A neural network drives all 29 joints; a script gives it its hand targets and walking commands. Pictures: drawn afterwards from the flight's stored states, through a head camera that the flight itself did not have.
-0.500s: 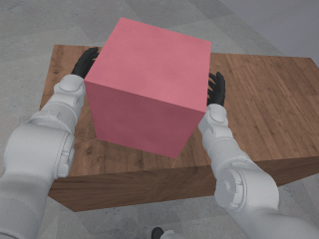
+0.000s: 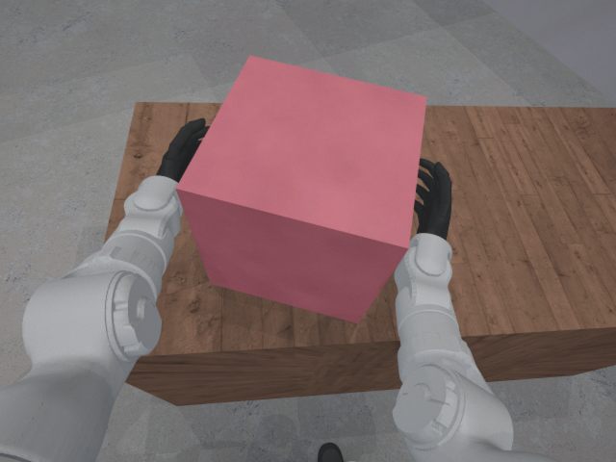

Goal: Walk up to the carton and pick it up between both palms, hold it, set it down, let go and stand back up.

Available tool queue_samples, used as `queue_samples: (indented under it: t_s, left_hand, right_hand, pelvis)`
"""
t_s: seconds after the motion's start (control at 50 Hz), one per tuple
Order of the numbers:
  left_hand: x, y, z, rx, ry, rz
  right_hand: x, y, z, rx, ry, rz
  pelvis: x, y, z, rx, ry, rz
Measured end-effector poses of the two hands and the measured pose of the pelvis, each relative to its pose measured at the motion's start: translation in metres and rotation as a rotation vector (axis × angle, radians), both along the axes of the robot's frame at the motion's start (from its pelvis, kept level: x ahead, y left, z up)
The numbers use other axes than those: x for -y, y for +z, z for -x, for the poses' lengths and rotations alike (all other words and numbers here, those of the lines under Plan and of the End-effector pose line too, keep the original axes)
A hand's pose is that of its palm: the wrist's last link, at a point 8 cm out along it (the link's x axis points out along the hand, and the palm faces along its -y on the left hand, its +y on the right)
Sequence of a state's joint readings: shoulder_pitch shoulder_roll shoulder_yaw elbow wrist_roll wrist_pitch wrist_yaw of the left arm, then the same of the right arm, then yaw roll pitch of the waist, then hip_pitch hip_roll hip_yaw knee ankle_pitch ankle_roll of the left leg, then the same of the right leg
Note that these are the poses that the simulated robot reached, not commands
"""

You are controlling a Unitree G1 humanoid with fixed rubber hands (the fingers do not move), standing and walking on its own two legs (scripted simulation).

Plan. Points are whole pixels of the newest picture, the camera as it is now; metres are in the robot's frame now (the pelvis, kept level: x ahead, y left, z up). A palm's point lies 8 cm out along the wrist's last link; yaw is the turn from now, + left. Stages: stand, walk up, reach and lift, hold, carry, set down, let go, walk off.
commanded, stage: reach and lift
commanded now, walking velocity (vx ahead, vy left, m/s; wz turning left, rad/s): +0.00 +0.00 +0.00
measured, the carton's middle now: (307, 199) +0.47 -0.06 +0.00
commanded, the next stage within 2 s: none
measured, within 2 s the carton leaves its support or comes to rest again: leaves its support in 1.26 s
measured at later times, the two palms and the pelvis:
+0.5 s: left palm (177, 177) +0.48 +0.11 +0.06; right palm (429, 226) +0.38 -0.21 +0.05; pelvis +0.01 +0.00 +0.00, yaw -1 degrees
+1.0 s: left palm (172, 181) +0.47 +0.12 +0.06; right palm (428, 227) +0.38 -0.21 +0.05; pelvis +0.00 -0.01 +0.00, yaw +0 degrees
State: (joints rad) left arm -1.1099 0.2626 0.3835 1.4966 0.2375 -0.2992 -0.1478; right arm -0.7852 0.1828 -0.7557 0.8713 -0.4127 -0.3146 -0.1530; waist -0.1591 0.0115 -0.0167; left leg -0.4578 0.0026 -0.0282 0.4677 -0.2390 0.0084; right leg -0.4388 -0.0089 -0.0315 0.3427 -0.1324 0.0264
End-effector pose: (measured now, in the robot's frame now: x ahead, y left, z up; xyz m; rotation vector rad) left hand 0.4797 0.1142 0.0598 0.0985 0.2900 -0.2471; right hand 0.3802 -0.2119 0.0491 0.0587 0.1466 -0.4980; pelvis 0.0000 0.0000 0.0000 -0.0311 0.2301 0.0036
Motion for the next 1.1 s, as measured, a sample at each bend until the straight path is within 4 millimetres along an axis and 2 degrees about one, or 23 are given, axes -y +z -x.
queue_samples:
  t_s: [0.2,0.48,1.1]
  left_hand:
    - [0.0,-0.002,0.0,0.002,0.006,0.027]
    - [0.0,-0.003,-0.001,0.042,-0.001,0.01]
    - [-0.001,0.005,0.012,0.086,0.016,-0.058]
  right_hand:
    - [-0.001,0.001,0.0,-0.013,-0.005,0.017]
    - [-0.002,0.0,0.001,0.003,-0.01,0.035]
    - [0.0,-0.003,0.003,0.056,0.028,0.02]
  pelvis:
    - [0.001,0.002,-0.011,0.025,0.006,0.001]
    - [-0.001,0.002,-0.013,0.005,-0.005,0.01]
    - [0.007,0.0,0.006,-0.086,-0.003,0.007]
